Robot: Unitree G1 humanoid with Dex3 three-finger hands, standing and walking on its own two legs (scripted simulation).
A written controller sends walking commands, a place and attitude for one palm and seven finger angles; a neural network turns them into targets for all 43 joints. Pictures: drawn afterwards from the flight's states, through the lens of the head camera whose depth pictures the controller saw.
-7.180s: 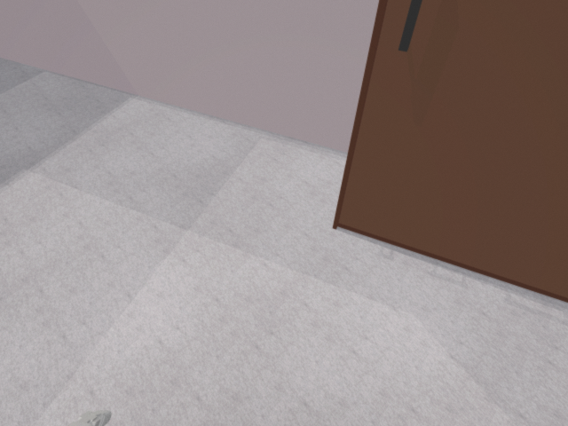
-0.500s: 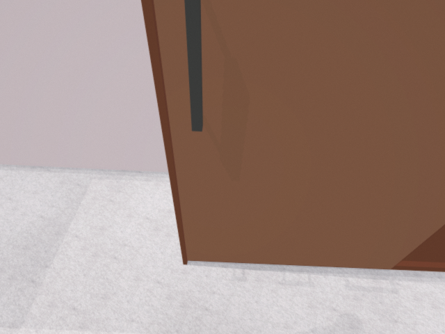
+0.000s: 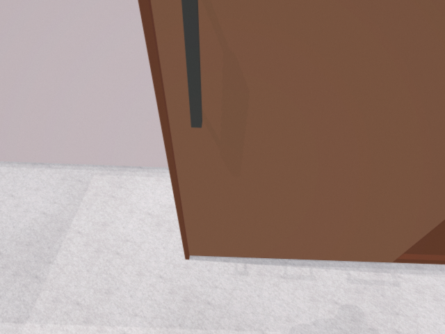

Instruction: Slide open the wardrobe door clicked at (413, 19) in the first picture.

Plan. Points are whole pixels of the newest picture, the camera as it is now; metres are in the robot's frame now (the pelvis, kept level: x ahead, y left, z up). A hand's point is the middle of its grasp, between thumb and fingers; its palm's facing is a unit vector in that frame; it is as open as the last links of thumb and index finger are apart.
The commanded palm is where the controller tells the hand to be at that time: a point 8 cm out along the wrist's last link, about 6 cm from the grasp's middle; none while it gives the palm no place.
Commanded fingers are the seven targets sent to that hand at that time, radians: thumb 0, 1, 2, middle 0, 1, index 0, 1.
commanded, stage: look again from close up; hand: left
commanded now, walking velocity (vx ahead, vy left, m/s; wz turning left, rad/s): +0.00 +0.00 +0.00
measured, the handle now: (194, 56) +0.54 +0.10 +0.24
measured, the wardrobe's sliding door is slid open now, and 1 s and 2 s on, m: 0.00 0.00 0.00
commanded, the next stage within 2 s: shuffle to correct the standing spot in 0.58 s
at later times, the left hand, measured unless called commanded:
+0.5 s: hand out of the picture +0.00 +0.15 -0.18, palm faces +0.03 -0.98 -0.17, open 7.4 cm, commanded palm none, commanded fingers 0.00 0.90 0.90 -0.20 -0.30 -0.20 -0.30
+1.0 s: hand out of the picture +0.01 +0.13 -0.18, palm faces +0.06 -0.99 -0.16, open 7.4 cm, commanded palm none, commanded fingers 0.00 0.90 0.90 -0.20 -0.30 -0.20 -0.30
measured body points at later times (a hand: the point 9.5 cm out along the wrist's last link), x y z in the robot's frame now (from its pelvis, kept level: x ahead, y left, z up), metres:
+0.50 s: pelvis +0.01 -0.01 +0.00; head +0.02 -0.01 +0.45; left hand +0.00 +0.20 -0.16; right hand +0.00 -0.23 -0.16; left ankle -0.01 +0.09 -0.74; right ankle +0.03 -0.14 -0.74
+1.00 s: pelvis +0.04 -0.03 -0.01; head +0.05 -0.03 +0.44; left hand +0.00 +0.18 -0.17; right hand +0.00 -0.23 -0.17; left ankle -0.01 +0.09 -0.74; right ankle +0.03 -0.14 -0.74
